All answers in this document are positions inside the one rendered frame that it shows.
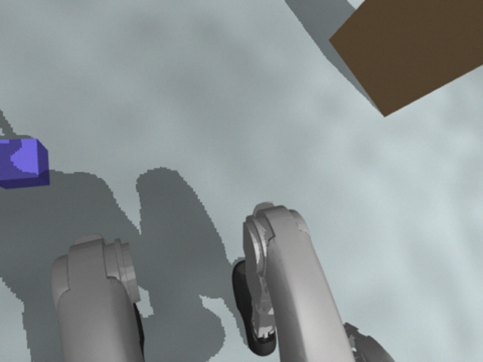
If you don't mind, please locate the right robot hand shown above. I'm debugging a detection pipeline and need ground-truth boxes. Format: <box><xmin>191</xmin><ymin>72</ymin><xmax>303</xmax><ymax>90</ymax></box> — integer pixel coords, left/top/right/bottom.
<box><xmin>344</xmin><ymin>323</ymin><xmax>395</xmax><ymax>362</ymax></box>

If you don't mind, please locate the right robot foot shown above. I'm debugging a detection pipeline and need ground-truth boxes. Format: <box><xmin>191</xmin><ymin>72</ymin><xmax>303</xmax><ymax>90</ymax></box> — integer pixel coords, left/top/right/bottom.
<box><xmin>232</xmin><ymin>260</ymin><xmax>276</xmax><ymax>357</ymax></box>

